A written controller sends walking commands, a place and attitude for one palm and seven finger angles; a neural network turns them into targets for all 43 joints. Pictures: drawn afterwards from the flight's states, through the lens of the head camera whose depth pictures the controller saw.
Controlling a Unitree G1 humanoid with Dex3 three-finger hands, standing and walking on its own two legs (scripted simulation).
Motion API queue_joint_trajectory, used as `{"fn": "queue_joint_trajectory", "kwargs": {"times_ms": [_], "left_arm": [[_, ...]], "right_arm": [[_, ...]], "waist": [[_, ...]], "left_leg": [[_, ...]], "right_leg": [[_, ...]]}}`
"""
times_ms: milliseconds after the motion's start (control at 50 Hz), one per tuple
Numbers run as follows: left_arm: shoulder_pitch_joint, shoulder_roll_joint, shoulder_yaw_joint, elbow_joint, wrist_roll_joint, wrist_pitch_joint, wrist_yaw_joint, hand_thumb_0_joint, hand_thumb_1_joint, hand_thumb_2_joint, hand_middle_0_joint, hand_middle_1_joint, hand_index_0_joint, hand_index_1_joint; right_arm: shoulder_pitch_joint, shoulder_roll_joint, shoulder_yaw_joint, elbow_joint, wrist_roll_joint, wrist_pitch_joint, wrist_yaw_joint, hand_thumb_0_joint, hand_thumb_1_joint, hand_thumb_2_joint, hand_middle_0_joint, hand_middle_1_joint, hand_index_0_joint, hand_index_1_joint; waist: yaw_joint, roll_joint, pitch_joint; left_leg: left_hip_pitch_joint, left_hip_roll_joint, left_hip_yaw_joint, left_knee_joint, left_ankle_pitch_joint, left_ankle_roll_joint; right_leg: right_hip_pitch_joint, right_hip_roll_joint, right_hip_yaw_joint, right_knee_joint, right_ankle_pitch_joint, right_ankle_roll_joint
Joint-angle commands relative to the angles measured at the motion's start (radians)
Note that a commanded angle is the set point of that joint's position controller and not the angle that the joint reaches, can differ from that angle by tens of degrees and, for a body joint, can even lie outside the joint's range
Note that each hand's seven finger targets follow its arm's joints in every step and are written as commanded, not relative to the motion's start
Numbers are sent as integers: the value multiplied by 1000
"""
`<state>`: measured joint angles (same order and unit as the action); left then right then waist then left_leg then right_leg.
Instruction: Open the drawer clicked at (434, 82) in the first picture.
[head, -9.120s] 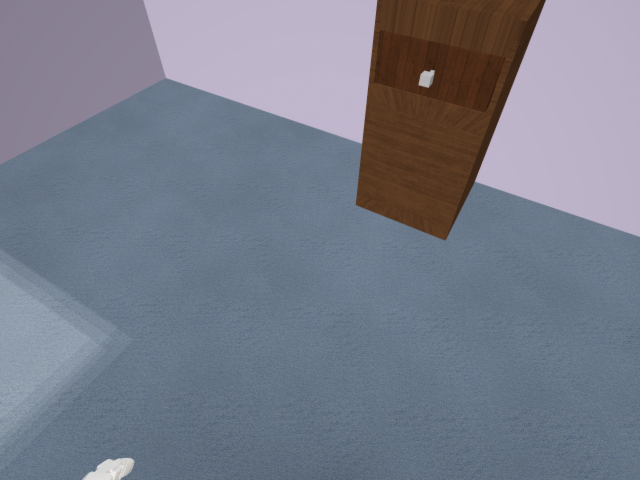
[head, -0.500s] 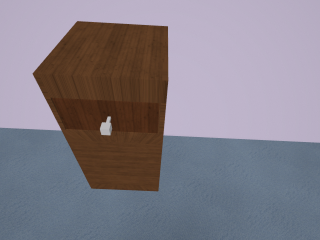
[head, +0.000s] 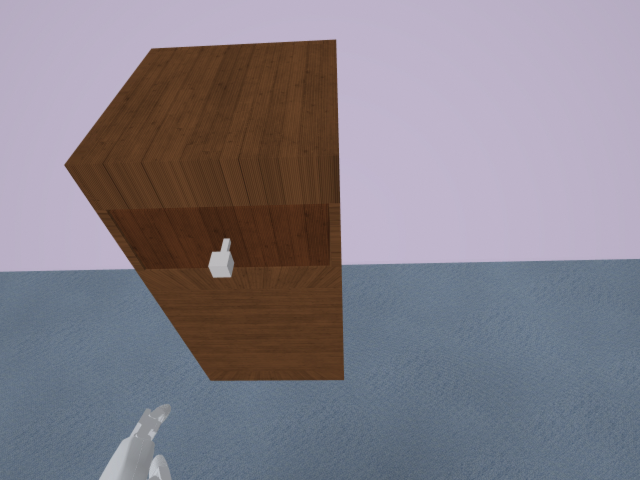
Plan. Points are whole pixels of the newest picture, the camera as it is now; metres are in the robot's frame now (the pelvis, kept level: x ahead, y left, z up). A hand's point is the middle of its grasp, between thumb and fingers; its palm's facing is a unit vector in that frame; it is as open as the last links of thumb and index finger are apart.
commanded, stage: raise the hand with hooked fingers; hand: left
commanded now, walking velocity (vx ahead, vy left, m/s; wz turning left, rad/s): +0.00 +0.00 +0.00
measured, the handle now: (223, 256) +0.51 +0.21 -0.07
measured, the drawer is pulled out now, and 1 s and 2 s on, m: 0.00 0.00 0.00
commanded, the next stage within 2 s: move the hooked fingers above the handle in 1.72 s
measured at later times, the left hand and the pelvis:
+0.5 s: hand (178, 414) +0.21 +0.19 -0.01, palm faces +0.12 -0.06 -0.99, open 10.1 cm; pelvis -0.01 -0.06 -0.03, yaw +2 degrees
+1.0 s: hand (216, 328) +0.30 +0.15 +0.04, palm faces +0.11 -0.10 -0.99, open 13.0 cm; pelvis +0.00 -0.05 -0.01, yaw -9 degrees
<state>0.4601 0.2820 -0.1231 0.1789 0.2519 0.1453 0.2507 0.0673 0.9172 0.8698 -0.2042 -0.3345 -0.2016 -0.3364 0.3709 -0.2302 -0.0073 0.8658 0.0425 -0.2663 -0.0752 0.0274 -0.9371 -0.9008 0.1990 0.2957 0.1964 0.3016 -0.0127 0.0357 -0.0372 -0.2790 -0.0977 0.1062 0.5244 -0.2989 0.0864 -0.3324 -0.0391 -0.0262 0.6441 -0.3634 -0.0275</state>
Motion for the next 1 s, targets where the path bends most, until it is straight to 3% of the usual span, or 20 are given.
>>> {"fn": "queue_joint_trajectory", "kwargs": {"times_ms": [0, 20, 40, 80, 120, 160, 200, 240, 260, 360, 400, 460, 520, 600, 640, 760, 840, 860, 920, 980], "left_arm": [[-33, -66, -129, -251, 352, -44, 86, 0, 667, 800, -217, -450, -217, -450], [73, -76, -122, -175, 438, -37, 105, 0, 643, 790, -218, -465, -218, -465], [209, -101, -122, -96, 519, -36, 113, 0, 620, 780, -220, -480, -220, -480], [333, -51, -53, -65, 629, -82, 114, 0, 573, 760, -223, -510, -223, -510], [328, 39, 36, -145, 705, -145, 142, 0, 527, 740, -227, -540, -227, -540], [224, 143, 132, -257, 773, -176, 197, 0, 480, 720, -230, -570, -230, -570], [99, 158, 146, -372, 818, -173, 264, 0, 433, 700, -233, -600, -233, -600], [-46, 176, 148, -442, 851, -178, 316, 0, 387, 680, -237, -630, -237, -630], [-166, 209, 168, -488, 868, -179, 338, 0, 363, 670, -238, -645, -238, -645], [-388, 168, 99, -485, 840, -228, 329, 0, 247, 620, -247, -720, -247, -720], [-361, 141, 65, -417, 790, -239, 281, 0, 200, 600, -250, -750, -250, -750], [-254, 147, 73, -297, 738, -155, 181, 0, 130, 570, -255, -795, -255, -795], [-142, 267, 167, -249, 719, -100, 97, 0, 60, 540, -260, -840, -260, -840], [-148, 325, 231, -352, 748, -134, 93, 0, -33, 500, -267, -900, -267, -900], [-190, 312, 239, -413, 747, -161, 112, 0, -80, 480, -270, -930, -270, -930], [-264, 289, 298, -400, 725, -204, 225, 0, -220, 420, -280, -1020, -280, -1020], [-286, 239, 236, -350, 711, -109, 226, 0, -313, 380, -287, -1080, -287, -1080], [-282, 235, 223, -321, 700, -72, 210, 0, -337, 370, -288, -1095, -288, -1095], [-358, 248, 171, -346, 692, 17, 138, 0, -407, 340, -293, -1140, -293, -1140], [-482, 294, 161, -374, 707, 54, 80, 0, -477, 310, -298, -1185, -298, -1185]], "right_arm": [[-205, -162, -47, -302, -66, -29, 40, 0, -900, -900, 200, 300, 200, 300], [-229, -160, -56, -327, -74, 19, 58, 0, -900, -900, 200, 300, 200, 300], [-264, -157, -62, -355, -81, 71, 77, 0, -900, -900, 200, 300, 200, 300], [-306, -142, -60, -402, -69, 178, 115, 0, -900, -900, 200, 300, 200, 300], [-380, -119, -48, -475, -62, 236, 140, 0, -900, -900, 200, 300, 200, 300], [-422, -110, -43, -511, -68, 289, 152, 0, -900, -900, 200, 300, 200, 300], [-422, -85, -42, -546, -79, 329, 148, 0, -900, -900, 200, 300, 200, 300], [-395, -81, -39, -544, -85, 347, 135, 0, -900, -900, 200, 300, 200, 300], [-381, -83, -42, -524, -98, 353, 128, 0, -900, -900, 200, 300, 200, 300], [-394, -91, -43, -479, -117, 320, 105, 0, -900, -900, 200, 300, 200, 300], [-403, -94, -40, -472, -109, 306, 98, 0, -900, -900, 200, 300, 200, 300], [-405, -96, -33, -458, -90, 319, 86, 0, -900, -900, 200, 300, 200, 300], [-395, -95, -4, -461, -67, 331, 77, 0, -900, -900, 200, 300, 200, 300], [-415, -80, 9, -453, -76, 326, 73, 0, -900, -900, 200, 300, 200, 300], [-420, -77, -1, -445, -81, 324, 70, 0, -900, -900, 200, 300, 200, 300], [-394, -76, -44, -421, -71, 282, 59, 0, -900, -900, 200, 300, 200, 300], [-394, -100, -74, -404, -50, 278, 70, 0, -900, -900, 200, 300, 200, 300], [-404, -102, -74, -401, -44, 283, 69, 0, -900, -900, 200, 300, 200, 300], [-417, -116, -70, -403, -29, 299, 56, 0, -900, -900, 200, 300, 200, 300], [-439, -112, -53, -409, -27, 312, 32, 0, -900, -900, 200, 300, 200, 300]], "waist": [[-16, -167, -59], [6, -309, -55], [44, -387, -23], [119, -405, -57], [162, -303, -114], [190, -114, -148], [179, 82, -238], [151, 151, -315], [119, 107, -335], [6, -22, -255], [-7, -84, -214], [22, -162, -235], [87, -229, -280], [124, -54, -294], [116, -28, -270], [85, -114, -297], [83, -99, -348], [82, -149, -348], [80, -144, -343], [78, -137, -309]], "left_leg": [[-27, 127, -229, 46, 279, -70], [-74, 121, -206, 66, 250, -70], [-128, 108, -169, 72, 210, -70], [-215, 91, -113, 67, 212, -86], [-252, 72, -81, 90, 205, -89], [-241, 54, -78, 110, 197, -92], [-157, 52, -78, 144, 228, -85], [-100, 53, -95, 200, 270, -78], [-96, 55, -120, 230, 247, -72], [-124, 44, -131, 329, 121, -40], [-193, 39, -124, 314, 89, -31], [-267, 35, -114, 255, 102, -39], [-313, 30, -100, 179, 113, -61], [-276, 23, -112, 138, 132, -65], [-282, 21, -132, 133, 112, -60], [-330, 7, -165, 153, 62, -51], [-279, 6, -140, 131, 106, -49], [-283, 6, -138, 123, 118, -50], [-238, 7, -119, 87, 147, -49], [-197, 11, -111, 50, 129, -42]], "right_leg": [[-175, 64, 35, -79, 96, -36], [-186, 72, 31, -75, 54, -38], [-183, 77, 35, -72, 50, -41], [-95, 77, 69, -21, 188, -53], [-45, 67, 100, 23, 261, -59], [-44, 71, 138, 53, 260, -73], [-74, 86, 171, 83, 280, -90], [-158, 93, 220, 101, 297, -93], [-197, 90, 238, 101, 268, -85], [-311, 53, 271, 36, 183, -47], [-228, 38, 249, 17, 258, -21], [-31, 12, 270, -16, 461, 16], [192, -22, 309, -10, 669, 48], [238, -25, 312, 2, 711, 27], [205, -18, 314, -17, 634, 17], [174, -20, 320, -21, 530, 23], [188, -12, 283, -17, 581, 28], [219, -18, 280, -18, 628, 37], [274, -24, 273, -32, 698, 53], [268, -20, 256, -73, 571, 52]]}}
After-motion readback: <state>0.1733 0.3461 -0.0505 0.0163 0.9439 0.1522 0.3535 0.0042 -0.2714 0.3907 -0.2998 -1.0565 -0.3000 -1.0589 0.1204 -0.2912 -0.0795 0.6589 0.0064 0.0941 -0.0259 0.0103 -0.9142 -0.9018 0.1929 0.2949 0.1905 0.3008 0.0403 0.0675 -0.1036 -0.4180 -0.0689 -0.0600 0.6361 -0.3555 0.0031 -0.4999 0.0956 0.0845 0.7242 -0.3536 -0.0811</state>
